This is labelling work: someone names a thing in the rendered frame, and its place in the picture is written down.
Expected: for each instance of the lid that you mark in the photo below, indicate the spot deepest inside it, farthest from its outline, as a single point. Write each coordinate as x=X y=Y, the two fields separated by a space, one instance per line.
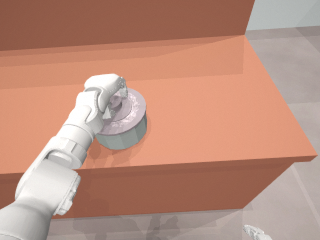
x=132 y=112

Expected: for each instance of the robot left hand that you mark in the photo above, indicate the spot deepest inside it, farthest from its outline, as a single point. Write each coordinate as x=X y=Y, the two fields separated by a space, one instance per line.
x=112 y=83

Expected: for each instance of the robot right hand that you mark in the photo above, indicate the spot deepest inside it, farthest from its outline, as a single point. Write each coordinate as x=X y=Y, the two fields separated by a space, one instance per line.
x=256 y=233

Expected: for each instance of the left robot upper arm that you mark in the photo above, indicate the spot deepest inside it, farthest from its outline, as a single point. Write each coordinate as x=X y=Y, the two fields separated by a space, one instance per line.
x=49 y=191

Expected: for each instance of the knob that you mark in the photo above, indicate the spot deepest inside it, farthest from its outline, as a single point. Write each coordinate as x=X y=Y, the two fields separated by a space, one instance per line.
x=116 y=103

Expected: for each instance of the left robot forearm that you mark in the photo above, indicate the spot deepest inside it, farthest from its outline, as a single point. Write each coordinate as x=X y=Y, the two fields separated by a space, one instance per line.
x=69 y=147

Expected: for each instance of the table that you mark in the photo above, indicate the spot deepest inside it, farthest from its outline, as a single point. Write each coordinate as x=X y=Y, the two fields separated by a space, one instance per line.
x=218 y=130

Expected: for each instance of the pot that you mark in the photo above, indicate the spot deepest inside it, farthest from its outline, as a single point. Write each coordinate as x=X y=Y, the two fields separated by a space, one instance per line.
x=126 y=140

